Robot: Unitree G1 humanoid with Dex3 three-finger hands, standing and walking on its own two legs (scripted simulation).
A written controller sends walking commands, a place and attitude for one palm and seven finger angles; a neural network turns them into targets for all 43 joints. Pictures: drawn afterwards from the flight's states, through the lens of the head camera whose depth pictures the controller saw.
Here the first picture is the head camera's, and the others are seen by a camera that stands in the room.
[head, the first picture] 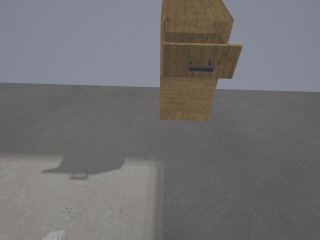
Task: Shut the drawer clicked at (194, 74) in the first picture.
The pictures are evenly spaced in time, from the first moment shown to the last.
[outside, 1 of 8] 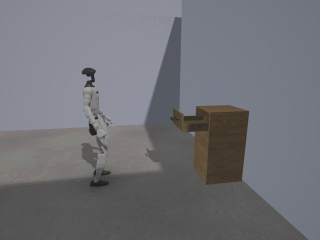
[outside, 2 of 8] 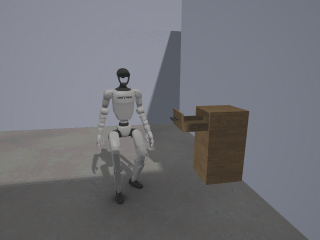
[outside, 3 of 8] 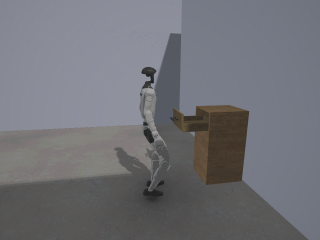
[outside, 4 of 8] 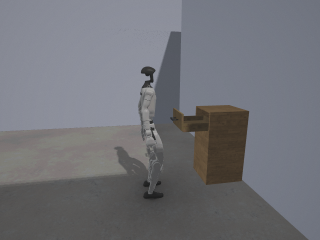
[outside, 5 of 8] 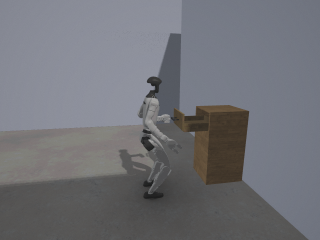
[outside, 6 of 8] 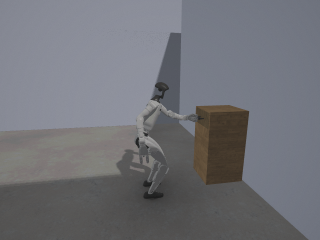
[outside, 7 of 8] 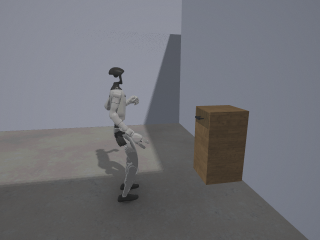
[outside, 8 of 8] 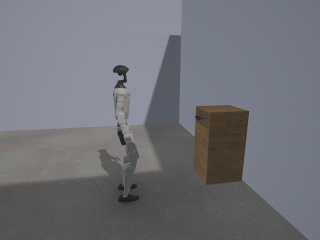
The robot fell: no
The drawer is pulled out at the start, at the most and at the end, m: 0.30 0.30 0.00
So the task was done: yes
